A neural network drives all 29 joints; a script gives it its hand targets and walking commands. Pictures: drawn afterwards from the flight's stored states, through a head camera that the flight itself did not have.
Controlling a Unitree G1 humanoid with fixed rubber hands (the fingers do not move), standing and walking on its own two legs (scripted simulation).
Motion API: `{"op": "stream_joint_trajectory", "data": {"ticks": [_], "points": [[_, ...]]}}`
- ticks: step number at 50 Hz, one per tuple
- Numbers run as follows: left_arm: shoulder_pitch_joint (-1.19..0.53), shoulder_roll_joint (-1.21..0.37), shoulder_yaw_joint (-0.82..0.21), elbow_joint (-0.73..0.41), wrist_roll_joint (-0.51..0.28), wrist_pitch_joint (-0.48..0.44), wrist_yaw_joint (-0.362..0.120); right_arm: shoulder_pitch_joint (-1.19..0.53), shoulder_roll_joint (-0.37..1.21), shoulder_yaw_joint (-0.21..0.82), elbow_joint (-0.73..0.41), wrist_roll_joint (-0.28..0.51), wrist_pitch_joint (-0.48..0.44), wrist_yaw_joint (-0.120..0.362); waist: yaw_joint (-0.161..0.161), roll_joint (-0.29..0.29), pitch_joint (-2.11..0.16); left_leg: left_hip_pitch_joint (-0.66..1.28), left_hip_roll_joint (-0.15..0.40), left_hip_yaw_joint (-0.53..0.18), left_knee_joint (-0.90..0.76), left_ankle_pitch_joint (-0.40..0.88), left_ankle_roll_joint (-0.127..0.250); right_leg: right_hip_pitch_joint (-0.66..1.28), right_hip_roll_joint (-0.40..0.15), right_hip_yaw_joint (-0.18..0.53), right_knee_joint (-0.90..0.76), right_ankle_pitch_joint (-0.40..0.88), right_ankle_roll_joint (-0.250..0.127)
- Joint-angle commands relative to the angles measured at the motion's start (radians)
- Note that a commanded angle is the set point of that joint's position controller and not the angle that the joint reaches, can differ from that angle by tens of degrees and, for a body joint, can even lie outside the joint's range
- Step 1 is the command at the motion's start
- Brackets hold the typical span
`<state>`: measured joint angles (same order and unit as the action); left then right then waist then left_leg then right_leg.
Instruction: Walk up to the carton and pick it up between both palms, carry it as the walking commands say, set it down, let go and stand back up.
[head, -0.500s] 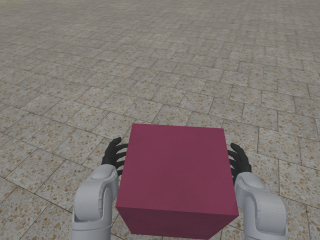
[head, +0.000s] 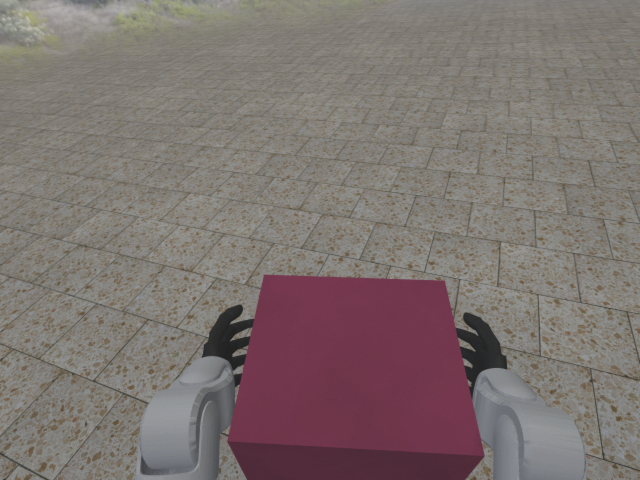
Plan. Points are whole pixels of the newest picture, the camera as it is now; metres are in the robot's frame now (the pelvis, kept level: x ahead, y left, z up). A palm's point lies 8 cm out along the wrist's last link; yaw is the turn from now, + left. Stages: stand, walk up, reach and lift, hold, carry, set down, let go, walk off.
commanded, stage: carry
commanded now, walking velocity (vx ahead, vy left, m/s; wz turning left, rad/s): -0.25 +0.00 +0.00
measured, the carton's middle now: (349, 404) +0.23 -0.01 +0.03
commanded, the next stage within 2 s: none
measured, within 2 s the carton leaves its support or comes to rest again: neither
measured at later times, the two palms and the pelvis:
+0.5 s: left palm out of the picture +0.05 +0.11 +0.12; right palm out of the picture +0.05 -0.18 +0.10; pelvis -0.19 -0.03 -0.01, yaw -1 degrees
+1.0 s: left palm out of the picture -0.18 +0.13 +0.08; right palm out of the picture -0.16 -0.16 +0.09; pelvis -0.40 -0.04 +0.00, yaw +0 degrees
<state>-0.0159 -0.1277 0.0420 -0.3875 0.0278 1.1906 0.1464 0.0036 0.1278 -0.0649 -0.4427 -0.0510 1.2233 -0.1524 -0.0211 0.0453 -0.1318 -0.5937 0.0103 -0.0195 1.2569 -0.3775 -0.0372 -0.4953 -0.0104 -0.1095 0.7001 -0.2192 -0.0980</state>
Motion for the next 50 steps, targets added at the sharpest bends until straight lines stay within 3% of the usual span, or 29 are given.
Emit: {"op": "stream_joint_trajectory", "data": {"ticks": [1,3,5,6,7,8,9,10,11,13,17,20,21,22,23,24,26,31,34,36,37,38,39,40,41,42,44,48,50], "points": [[-0.389,-0.731,-0.523,-0.184,-0.225,-0.025,-0.126,-0.509,0.820,0.694,-0.121,0.308,-0.028,0.109,0.037,-0.311,-0.232,0.145,-0.031,0.114,-0.348,-0.103,0.004,0.223,-0.274,0.338,-0.504,-0.172,0.008],[-0.349,-0.709,-0.527,-0.148,-0.212,-0.009,-0.117,-0.418,0.766,0.648,-0.075,0.290,-0.014,0.110,0.038,-0.258,-0.259,0.229,-0.026,0.112,-0.565,-0.179,0.023,0.250,-0.287,0.327,-0.471,-0.009,0.000],[-0.367,-0.705,-0.568,-0.201,-0.235,-0.010,-0.110,-0.369,0.771,0.640,-0.071,0.288,-0.010,0.115,0.017,-0.306,-0.325,0.396,-0.042,0.146,-0.929,-0.083,0.043,0.302,-0.209,0.234,-0.432,0.045,0.090],[-0.389,-0.720,-0.581,-0.179,-0.241,0.003,-0.105,-0.356,0.762,0.601,-0.039,0.274,-0.010,0.111,0.016,-0.093,-0.349,0.516,0.056,0.036,-0.982,-0.055,0.060,0.209,-0.165,0.201,-0.324,0.008,0.130],[-0.437,-0.710,-0.596,-0.224,-0.249,0.003,-0.109,-0.392,0.757,0.599,-0.056,0.279,-0.013,0.119,0.018,0.174,-0.290,0.528,0.266,-0.218,-0.941,0.136,0.113,0.042,-0.086,0.112,-0.126,-0.064,0.159],[-0.483,-0.727,-0.602,-0.243,-0.263,-0.001,-0.119,-0.408,0.792,0.602,-0.071,0.279,-0.027,0.122,0.011,0.348,-0.253,0.415,0.421,-0.357,-0.916,0.261,0.222,-0.058,-0.012,0.049,0.100,-0.281,0.156],[-0.541,-0.779,-0.628,-0.294,-0.284,-0.014,-0.128,-0.432,0.868,0.636,-0.103,0.287,-0.035,0.129,0.006,0.261,-0.217,0.257,0.468,-0.318,-0.951,0.282,0.284,-0.014,-0.020,0.123,0.283,-0.291,0.132],[-0.604,-0.822,-0.677,-0.301,-0.315,-0.016,-0.144,-0.483,0.874,0.613,-0.119,0.277,-0.051,0.132,0.008,0.274,-0.139,0.089,0.405,-0.220,-0.957,0.236,0.264,0.076,-0.075,0.187,0.392,-0.183,0.109],[-0.697,-0.866,-0.700,-0.321,-0.329,-0.033,-0.149,-0.495,0.928,0.610,-0.091,0.275,-0.062,0.139,0.017,0.194,-0.104,0.006,0.367,-0.150,-1.004,0.028,0.225,0.069,-0.032,0.157,0.519,-0.123,0.122],[-0.642,-0.894,-0.672,-0.290,-0.321,-0.048,-0.146,-0.559,0.939,0.661,-0.188,0.305,-0.076,0.147,0.041,0.068,-0.075,0.113,0.267,-0.016,-0.906,0.137,0.164,-0.020,0.009,0.118,0.454,-0.108,0.117],[-0.617,-0.824,-0.689,-0.299,-0.334,-0.031,-0.148,-0.467,0.822,0.605,-0.173,0.254,-0.071,0.121,0.029,0.160,-0.053,0.207,0.259,-0.062,-0.805,0.385,0.178,-0.021,-0.004,0.023,0.198,-0.215,0.128],[-0.430,-0.700,-0.637,-0.148,-0.288,0.023,-0.133,-0.296,0.653,0.535,-0.043,0.163,-0.031,0.075,0.040,0.153,-0.117,0.261,0.227,-0.038,-0.679,0.458,0.131,0.163,-0.042,0.064,-0.234,-0.048,0.133],[-0.377,-0.643,-0.603,-0.115,-0.273,0.029,-0.134,-0.266,0.615,0.533,-0.030,0.154,-0.019,0.070,0.025,-0.038,-0.148,0.138,0.165,0.030,-0.528,0.255,0.068,0.281,-0.185,0.211,-0.244,0.328,0.133],[-0.349,-0.613,-0.583,-0.079,-0.261,0.037,-0.129,-0.276,0.618,0.538,-0.014,0.160,-0.004,0.067,0.020,-0.373,-0.174,-0.085,0.044,0.056,-0.364,-0.161,0.013,0.401,-0.410,0.510,-0.269,0.705,0.039],[-0.339,-0.637,-0.582,-0.076,-0.259,0.037,-0.131,-0.309,0.626,0.546,-0.011,0.178,0.005,0.077,0.027,-0.430,-0.196,-0.060,0.014,0.047,-0.161,-0.288,0.001,0.333,-0.445,0.504,-0.268,0.744,-0.067],[-0.330,-0.682,-0.578,-0.075,-0.250,0.024,-0.142,-0.372,0.680,0.594,-0.062,0.209,-0.012,0.093,0.032,-0.309,-0.147,-0.079,0.042,0.001,-0.121,-0.236,-0.009,0.306,-0.399,0.414,-0.239,0.828,-0.073],[-0.436,-0.757,-0.559,-0.148,-0.238,0.002,-0.138,-0.555,0.788,0.652,-0.126,0.291,-0.023,0.127,0.033,-0.209,-0.098,0.048,0.039,0.019,-0.041,-0.118,0.005,0.085,-0.337,0.320,-0.301,0.496,-0.061],[-0.470,-0.863,-0.542,-0.243,-0.233,-0.052,-0.128,-0.692,0.912,0.762,-0.291,0.394,-0.056,0.147,0.021,-0.353,-0.153,0.137,0.020,0.098,-0.219,-0.050,0.009,0.042,-0.257,0.227,-0.418,-0.195,0.002],[-0.438,-0.838,-0.557,-0.268,-0.241,-0.061,-0.123,-0.575,0.887,0.734,-0.238,0.377,-0.056,0.143,0.032,-0.336,-0.203,0.176,0.009,0.099,-0.421,-0.097,0.018,0.114,-0.261,0.280,-0.396,-0.186,-0.023],[-0.374,-0.803,-0.572,-0.289,-0.224,-0.054,-0.107,-0.491,0.871,0.732,-0.219,0.388,-0.050,0.149,0.018,-0.240,-0.289,0.314,0.022,0.093,-0.693,-0.032,0.040,0.135,-0.246,0.271,-0.301,-0.106,-0.011],[-0.390,-0.769,-0.595,-0.284,-0.229,-0.044,-0.100,-0.427,0.852,0.686,-0.152,0.364,-0.043,0.155,0.010,-0.108,-0.312,0.412,0.067,0.019,-0.826,-0.018,0.058,0.077,-0.188,0.212,-0.210,-0.108,0.045],[-0.352,-0.751,-0.591,-0.283,-0.225,-0.040,-0.096,-0.408,0.806,0.666,-0.147,0.351,-0.048,0.153,0.016,0.176,-0.325,0.490,0.305,-0.302,-0.913,0.182,0.127,-0.045,-0.081,0.128,0.020,-0.145,0.101],[-0.385,-0.720,-0.607,-0.279,-0.225,-0.027,-0.090,-0.330,0.779,0.628,-0.087,0.318,-0.040,0.152,0.014,0.399,-0.256,0.430,0.493,-0.439,-0.906,0.532,0.236,-0.195,0.019,0.017,0.278,-0.382,0.131],[-0.433,-0.760,-0.637,-0.305,-0.246,-0.029,-0.103,-0.364,0.830,0.650,-0.132,0.332,-0.050,0.162,0.003,0.293,-0.250,0.324,0.472,-0.347,-0.882,0.629,0.302,-0.127,0.010,0.110,0.455,-0.412,0.107],[-0.497,-0.788,-0.684,-0.298,-0.278,-0.026,-0.117,-0.319,0.824,0.607,-0.104,0.288,-0.056,0.160,-0.003,0.292,-0.224,0.238,0.407,-0.257,-0.887,0.553,0.296,-0.089,-0.009,0.140,0.558,-0.345,0.107],[-0.534,-0.818,-0.713,-0.310,-0.301,-0.030,-0.128,-0.334,0.838,0.590,-0.119,0.281,-0.067,0.164,0.005,0.254,-0.222,0.226,0.356,-0.193,-0.908,0.353,0.253,-0.078,-0.001,0.138,0.618,-0.267,0.113],[-0.577,-0.880,-0.740,-0.361,-0.347,-0.048,-0.144,-0.383,0.891,0.606,-0.184,0.282,-0.091,0.162,0.029,0.145,-0.217,0.268,0.279,-0.061,-0.865,0.322,0.187,-0.071,0.014,0.112,0.557,-0.155,0.115],[-0.577,-0.866,-0.752,-0.367,-0.369,-0.048,-0.145,-0.367,0.831,0.574,-0.217,0.256,-0.098,0.139,0.019,0.118,-0.192,0.331,0.272,-0.111,-0.912,0.154,0.166,-0.044,0.020,0.061,0.366,-0.234,0.138],[-0.541,-0.841,-0.741,-0.326,-0.359,-0.031,-0.141,-0.354,0.799,0.569,-0.201,0.246,-0.091,0.125,0.018,0.199,-0.199,0.314,0.301,-0.172,-0.970,0.078,0.172,0.035,0.021,0.033,0.223,-0.278,0.140]]}}
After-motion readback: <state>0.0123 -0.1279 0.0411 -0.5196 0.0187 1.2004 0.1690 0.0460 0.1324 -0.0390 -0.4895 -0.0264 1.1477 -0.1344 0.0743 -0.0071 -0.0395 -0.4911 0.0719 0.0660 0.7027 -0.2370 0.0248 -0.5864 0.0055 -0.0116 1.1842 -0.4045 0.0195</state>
